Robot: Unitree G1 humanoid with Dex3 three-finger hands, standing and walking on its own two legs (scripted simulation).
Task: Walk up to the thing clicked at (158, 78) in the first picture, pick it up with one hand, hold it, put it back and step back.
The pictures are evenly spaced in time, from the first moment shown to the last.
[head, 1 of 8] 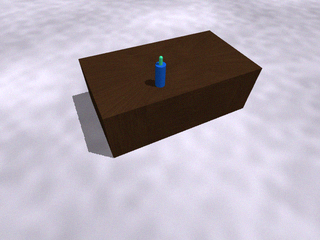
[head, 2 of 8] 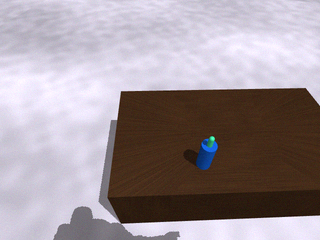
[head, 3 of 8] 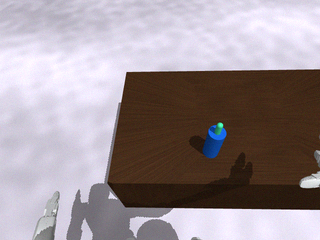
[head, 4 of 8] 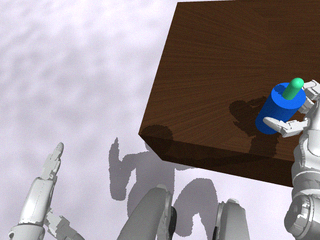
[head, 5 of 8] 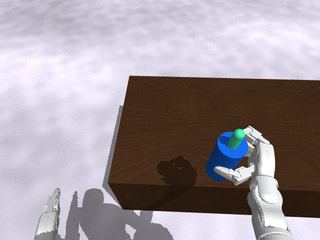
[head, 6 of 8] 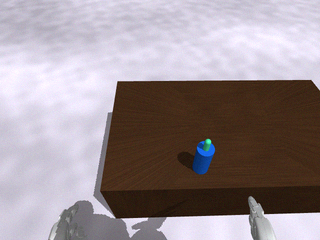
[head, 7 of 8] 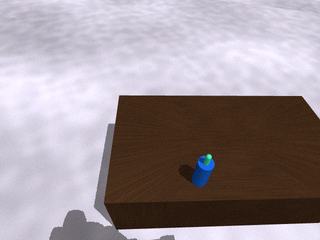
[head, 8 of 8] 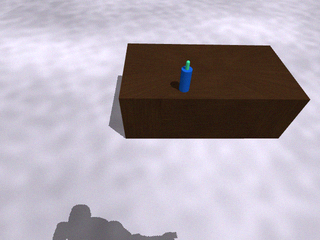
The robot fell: no
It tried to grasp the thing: yes
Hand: right
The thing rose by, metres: 0.26
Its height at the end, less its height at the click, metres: +0.00
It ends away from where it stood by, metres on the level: 0.05
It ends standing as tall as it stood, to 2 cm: yes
